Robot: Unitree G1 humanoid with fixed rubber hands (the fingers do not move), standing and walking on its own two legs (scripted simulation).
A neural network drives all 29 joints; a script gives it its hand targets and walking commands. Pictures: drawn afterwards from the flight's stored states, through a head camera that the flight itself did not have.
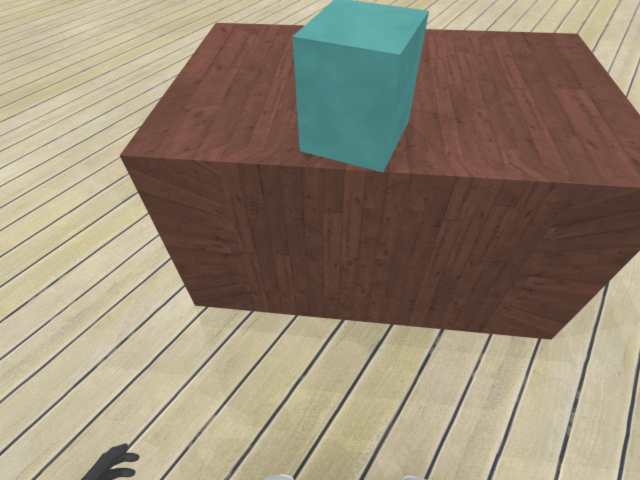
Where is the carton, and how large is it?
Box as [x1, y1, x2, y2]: [293, 0, 428, 171]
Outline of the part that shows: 333,0 293,36 300,150 367,168 383,171 408,121 428,11 352,0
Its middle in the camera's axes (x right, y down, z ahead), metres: +0.09 -0.34 +0.82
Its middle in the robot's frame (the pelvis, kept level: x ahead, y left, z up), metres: +0.87 -0.03 +0.06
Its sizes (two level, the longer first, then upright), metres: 0.210 0.200 0.250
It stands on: a pedestal, 0.66 m high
